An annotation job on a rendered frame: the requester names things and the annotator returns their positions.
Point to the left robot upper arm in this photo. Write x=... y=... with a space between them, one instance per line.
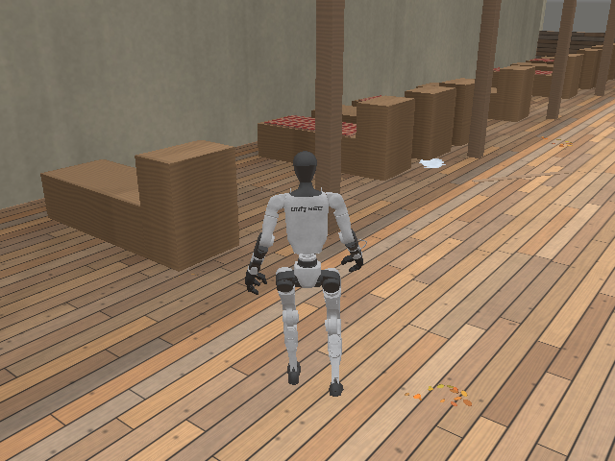
x=270 y=219

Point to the robot right foot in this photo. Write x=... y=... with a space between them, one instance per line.
x=336 y=389

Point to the left robot hand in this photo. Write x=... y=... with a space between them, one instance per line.
x=250 y=280

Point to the left robot forearm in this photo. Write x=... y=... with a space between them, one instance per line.
x=257 y=257

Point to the humanoid robot torso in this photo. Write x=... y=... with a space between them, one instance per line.
x=307 y=230

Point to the right robot upper arm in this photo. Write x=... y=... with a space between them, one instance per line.
x=336 y=201

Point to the right robot hand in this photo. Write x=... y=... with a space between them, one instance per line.
x=348 y=258

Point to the right robot forearm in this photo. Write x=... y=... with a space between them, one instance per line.
x=354 y=248

